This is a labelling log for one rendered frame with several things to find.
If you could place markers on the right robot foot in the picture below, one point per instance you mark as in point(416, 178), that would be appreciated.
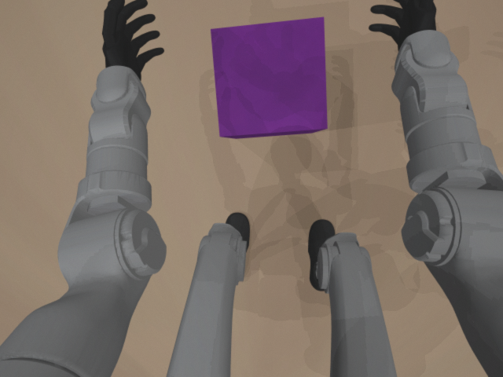
point(320, 231)

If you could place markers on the left robot shin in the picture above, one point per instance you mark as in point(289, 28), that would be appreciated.
point(218, 227)

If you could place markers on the robot left forearm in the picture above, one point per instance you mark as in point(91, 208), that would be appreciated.
point(117, 150)

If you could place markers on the carton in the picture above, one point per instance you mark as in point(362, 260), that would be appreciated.
point(270, 78)

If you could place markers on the right robot upper arm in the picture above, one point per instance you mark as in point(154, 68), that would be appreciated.
point(458, 234)

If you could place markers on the robot left hand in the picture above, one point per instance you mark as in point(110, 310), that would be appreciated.
point(118, 47)

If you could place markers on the left robot upper arm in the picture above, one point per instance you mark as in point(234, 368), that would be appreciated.
point(107, 261)

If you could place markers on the robot right hand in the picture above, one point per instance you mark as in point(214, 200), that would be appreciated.
point(415, 15)

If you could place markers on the robot right forearm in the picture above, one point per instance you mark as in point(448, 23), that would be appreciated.
point(437, 118)

